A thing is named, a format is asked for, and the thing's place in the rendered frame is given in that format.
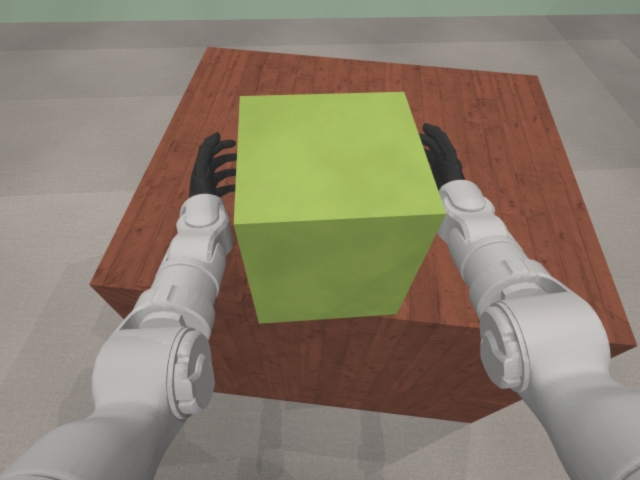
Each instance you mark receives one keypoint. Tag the robot left upper arm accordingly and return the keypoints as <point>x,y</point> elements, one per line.
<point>147,383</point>

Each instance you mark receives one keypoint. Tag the robot right forearm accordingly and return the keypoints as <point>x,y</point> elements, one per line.
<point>488,258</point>

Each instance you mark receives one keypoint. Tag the robot left hand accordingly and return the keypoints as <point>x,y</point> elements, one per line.
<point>203,179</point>

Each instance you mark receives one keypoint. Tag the carton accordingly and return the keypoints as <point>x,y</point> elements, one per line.
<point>336,205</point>

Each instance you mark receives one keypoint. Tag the robot right hand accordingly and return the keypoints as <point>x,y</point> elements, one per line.
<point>446,167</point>

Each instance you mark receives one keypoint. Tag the robot left forearm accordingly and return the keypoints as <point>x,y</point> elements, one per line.
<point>189,277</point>

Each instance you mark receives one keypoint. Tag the pedestal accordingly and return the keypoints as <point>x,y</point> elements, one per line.
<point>425,360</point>

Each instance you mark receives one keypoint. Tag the robot right upper arm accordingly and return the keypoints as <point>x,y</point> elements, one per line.
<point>551,350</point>

